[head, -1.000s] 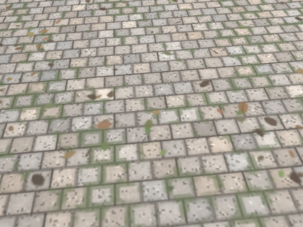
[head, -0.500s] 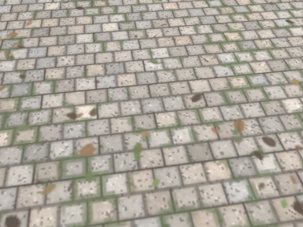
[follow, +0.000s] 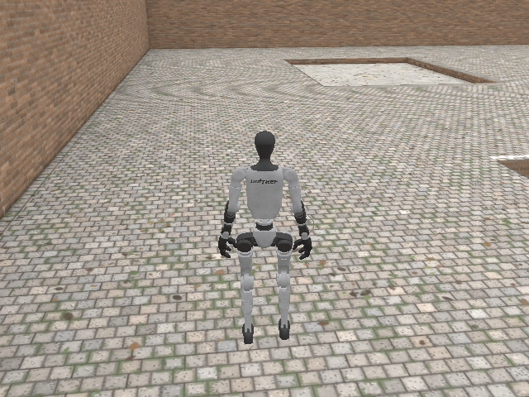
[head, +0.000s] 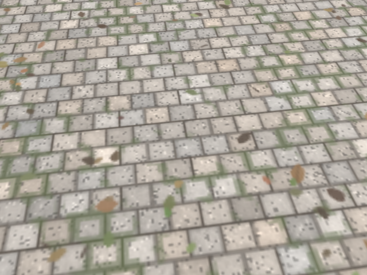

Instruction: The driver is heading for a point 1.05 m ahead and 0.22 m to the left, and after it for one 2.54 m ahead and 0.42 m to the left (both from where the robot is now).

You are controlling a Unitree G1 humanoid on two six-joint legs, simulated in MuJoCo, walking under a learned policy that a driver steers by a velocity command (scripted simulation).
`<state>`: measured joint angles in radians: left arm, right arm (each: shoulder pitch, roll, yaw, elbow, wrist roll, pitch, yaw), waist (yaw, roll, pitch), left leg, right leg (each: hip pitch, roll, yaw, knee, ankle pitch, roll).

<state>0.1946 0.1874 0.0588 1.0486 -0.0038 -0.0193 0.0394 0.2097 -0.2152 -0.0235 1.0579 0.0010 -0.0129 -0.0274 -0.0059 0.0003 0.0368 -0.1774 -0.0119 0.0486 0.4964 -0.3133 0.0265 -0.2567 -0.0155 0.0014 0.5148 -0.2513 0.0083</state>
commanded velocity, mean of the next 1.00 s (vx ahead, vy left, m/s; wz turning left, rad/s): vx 0.18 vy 0.00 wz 0.03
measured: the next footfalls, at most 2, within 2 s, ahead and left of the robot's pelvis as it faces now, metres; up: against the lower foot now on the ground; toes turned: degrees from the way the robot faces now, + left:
right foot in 0.78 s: +0.13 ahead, -0.16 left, +0.00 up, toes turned -4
left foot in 1.32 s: +0.46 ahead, +0.09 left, +0.00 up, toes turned +16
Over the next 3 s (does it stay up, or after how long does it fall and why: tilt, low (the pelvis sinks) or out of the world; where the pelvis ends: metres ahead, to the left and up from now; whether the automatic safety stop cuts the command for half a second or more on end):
stays up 0.86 0.13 -0.01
